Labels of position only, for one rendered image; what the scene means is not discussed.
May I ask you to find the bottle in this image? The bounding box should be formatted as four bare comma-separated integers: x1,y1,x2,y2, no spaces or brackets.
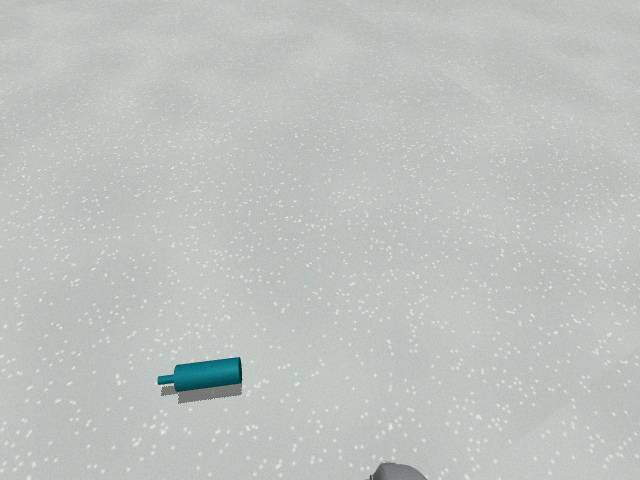
157,357,242,392

